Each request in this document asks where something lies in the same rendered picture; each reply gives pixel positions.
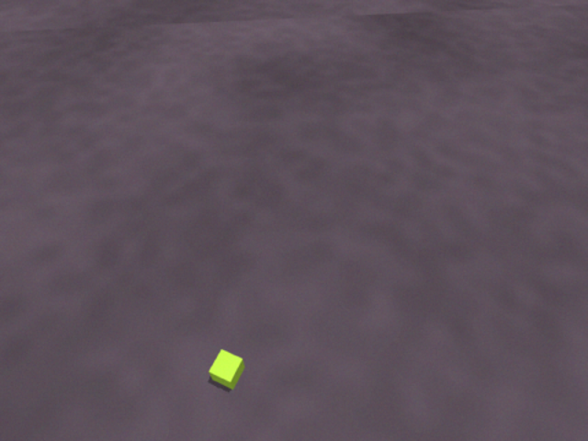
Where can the cube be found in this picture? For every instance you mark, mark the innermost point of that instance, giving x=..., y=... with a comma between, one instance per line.
x=227, y=369

